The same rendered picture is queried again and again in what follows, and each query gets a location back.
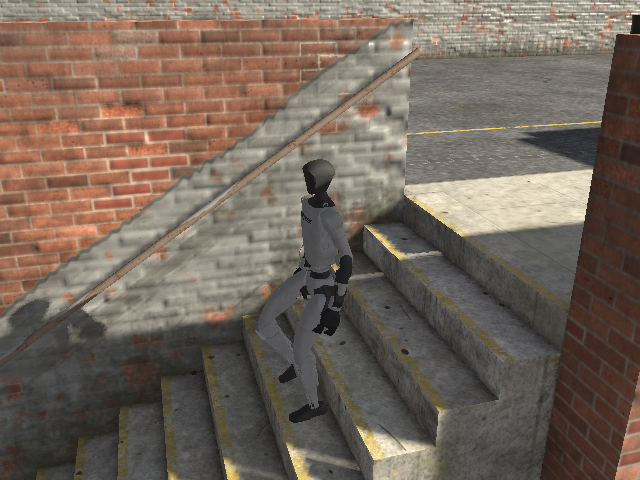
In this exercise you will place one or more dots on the left robot hand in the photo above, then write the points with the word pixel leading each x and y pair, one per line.
pixel 329 319

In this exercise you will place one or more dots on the left robot thigh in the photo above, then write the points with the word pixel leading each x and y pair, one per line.
pixel 304 337

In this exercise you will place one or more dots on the robot left forearm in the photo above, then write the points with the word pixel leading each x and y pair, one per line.
pixel 341 282

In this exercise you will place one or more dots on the right robot foot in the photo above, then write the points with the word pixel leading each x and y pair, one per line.
pixel 288 375

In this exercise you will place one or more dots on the robot left upper arm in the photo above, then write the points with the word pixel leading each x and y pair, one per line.
pixel 333 224

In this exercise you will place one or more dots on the robot right upper arm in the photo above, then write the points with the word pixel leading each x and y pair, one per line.
pixel 305 197

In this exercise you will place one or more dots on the right robot hand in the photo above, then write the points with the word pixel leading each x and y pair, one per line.
pixel 303 294

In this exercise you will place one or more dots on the robot right forearm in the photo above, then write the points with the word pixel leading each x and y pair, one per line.
pixel 304 265

